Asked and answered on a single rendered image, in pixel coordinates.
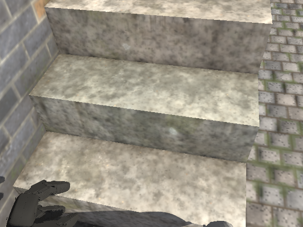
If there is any robot left hand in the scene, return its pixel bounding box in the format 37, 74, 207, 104
6, 180, 79, 227

